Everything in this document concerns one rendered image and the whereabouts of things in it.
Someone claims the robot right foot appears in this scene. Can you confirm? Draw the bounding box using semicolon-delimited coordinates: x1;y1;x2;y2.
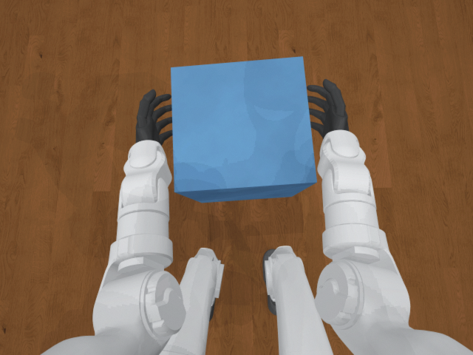
262;249;276;315

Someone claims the left robot hand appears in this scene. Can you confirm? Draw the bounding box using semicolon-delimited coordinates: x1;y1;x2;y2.
136;89;173;146

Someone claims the carton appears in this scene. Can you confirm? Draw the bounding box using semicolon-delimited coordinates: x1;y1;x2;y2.
171;56;317;203

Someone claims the left robot forearm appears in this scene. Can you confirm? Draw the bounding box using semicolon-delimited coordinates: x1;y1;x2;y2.
92;140;173;330

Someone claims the right robot hand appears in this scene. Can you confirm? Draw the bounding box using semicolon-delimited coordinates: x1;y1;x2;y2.
307;79;349;139

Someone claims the robot left upper arm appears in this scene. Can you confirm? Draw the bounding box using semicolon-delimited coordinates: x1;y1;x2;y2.
41;269;186;355

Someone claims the right robot shin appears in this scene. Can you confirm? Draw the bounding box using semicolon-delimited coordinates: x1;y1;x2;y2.
270;246;304;302

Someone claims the right robot forearm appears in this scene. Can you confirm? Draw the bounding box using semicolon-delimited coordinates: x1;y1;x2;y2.
317;130;403;281

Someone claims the robot right upper arm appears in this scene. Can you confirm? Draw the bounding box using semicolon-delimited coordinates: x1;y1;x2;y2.
314;259;473;355

